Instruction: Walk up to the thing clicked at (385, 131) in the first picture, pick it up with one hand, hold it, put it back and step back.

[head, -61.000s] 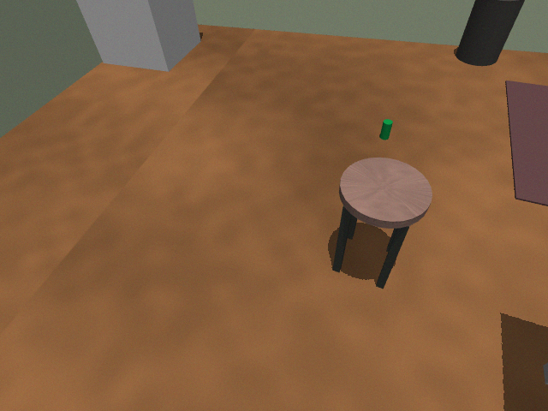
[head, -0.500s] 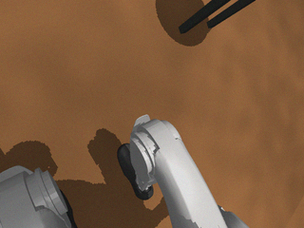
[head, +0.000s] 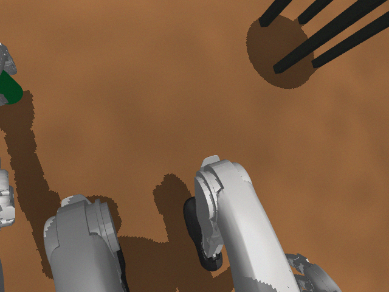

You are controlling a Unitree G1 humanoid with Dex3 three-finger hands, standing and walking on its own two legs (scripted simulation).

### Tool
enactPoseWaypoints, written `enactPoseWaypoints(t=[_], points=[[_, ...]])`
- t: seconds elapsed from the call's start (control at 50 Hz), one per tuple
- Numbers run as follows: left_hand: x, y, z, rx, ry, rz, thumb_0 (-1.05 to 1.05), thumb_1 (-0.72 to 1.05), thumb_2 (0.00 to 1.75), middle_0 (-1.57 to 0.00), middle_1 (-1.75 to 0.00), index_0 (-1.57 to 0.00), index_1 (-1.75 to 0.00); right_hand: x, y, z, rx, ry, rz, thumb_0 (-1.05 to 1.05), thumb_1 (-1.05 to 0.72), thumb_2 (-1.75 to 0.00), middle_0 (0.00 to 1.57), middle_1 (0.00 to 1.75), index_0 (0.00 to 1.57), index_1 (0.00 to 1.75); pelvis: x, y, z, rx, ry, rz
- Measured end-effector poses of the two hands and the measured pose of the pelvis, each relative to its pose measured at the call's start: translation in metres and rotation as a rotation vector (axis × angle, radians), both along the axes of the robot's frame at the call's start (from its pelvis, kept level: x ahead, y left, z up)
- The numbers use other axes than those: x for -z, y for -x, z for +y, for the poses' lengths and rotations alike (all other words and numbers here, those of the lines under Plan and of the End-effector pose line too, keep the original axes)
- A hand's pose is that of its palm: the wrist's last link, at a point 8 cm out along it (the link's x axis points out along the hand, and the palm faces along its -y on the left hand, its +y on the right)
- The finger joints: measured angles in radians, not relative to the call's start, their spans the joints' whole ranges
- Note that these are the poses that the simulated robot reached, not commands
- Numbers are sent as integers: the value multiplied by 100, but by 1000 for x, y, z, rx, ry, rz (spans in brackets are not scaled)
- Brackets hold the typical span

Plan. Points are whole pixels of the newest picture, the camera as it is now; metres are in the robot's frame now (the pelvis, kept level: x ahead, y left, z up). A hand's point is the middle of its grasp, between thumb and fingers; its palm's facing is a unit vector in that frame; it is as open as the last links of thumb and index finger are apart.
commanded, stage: settle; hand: left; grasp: from above
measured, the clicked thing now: out of the picture +0.55 +0.29 -0.18
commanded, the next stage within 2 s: lift in 0.10 s
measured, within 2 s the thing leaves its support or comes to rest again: neither
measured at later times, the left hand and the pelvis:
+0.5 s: hand out of the picture +0.51 +0.29 -0.10, palm faces -0.46 -0.10 -0.88, open 7.9 cm; pelvis +0.00 +0.00 +0.03, yaw +3 degrees
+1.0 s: hand out of the picture +0.42 +0.30 +0.07, palm faces -0.43 -0.12 -0.89, open 7.8 cm; pelvis +0.00 +0.00 +0.15, yaw +7 degrees
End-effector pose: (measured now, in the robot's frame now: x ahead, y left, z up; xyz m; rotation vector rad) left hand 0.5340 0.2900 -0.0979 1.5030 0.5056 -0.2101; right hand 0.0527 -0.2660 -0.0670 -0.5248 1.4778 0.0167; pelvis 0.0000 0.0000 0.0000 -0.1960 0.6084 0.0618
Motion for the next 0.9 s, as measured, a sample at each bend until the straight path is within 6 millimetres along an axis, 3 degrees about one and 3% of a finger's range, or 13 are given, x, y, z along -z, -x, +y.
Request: enactPoseWaypoints(t=[0.3,0.46,0.7,0.9], points=[[-32,0,-1,1,-3,-10,2,24,48,-84,-77,-78,-70,-3,23,-4,78,39,49,0,-91,-90,20,30,20,30,-10,3,-3,-6,-24,15],[-51,14,1,-14,22,25,2,26,46,-81,-81,-76,-71,-11,25,-2,120,28,51,0,-92,-90,20,30,20,30,-24,4,-3,-15,-34,27],[-115,54,12,-5,32,6,2,28,44,-78,-83,-75,-71,-34,-9,-1,127,5,-48,0,-92,-90,20,30,20,30,-63,6,0,-36,-58,36],[-186,93,16,-15,35,5,2,29,42,-78,-82,-75,-71,-73,-52,10,122,-41,-180,0,-91,-90,20,30,20,30,-116,5,2,-50,-83,4]])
